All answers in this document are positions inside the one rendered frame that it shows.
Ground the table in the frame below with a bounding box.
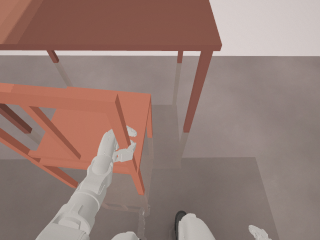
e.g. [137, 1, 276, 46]
[0, 0, 222, 134]

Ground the right robot foot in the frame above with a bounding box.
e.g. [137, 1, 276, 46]
[174, 210, 186, 240]

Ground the chair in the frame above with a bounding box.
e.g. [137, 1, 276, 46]
[0, 83, 153, 196]

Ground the robot left hand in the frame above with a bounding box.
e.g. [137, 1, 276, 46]
[97, 125, 137, 163]

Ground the left robot forearm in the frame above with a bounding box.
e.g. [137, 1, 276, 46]
[35, 155, 114, 240]

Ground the right robot shin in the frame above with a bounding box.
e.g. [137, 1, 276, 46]
[182, 213, 196, 219]

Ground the left robot upper arm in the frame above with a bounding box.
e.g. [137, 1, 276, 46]
[39, 223, 90, 240]

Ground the robot right hand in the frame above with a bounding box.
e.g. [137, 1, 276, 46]
[248, 225, 272, 240]

